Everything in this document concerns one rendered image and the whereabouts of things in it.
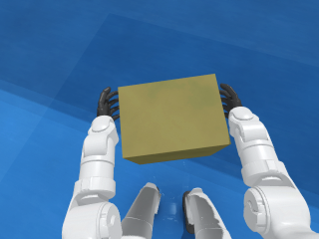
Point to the robot right upper arm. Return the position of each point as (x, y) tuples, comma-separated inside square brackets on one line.
[(277, 212)]

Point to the robot left thigh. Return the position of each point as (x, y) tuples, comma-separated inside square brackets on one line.
[(139, 221)]

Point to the robot left forearm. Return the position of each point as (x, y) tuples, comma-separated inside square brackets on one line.
[(96, 178)]

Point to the carton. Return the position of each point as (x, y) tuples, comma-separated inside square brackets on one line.
[(172, 120)]

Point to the robot right forearm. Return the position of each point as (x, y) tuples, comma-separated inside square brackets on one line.
[(260, 164)]

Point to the right robot hand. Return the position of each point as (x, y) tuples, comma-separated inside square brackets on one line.
[(232, 101)]

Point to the robot left shin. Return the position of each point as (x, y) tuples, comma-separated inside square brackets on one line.
[(151, 185)]

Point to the robot left upper arm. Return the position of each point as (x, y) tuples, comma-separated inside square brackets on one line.
[(93, 221)]

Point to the left robot hand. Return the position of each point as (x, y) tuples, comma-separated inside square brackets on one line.
[(104, 104)]

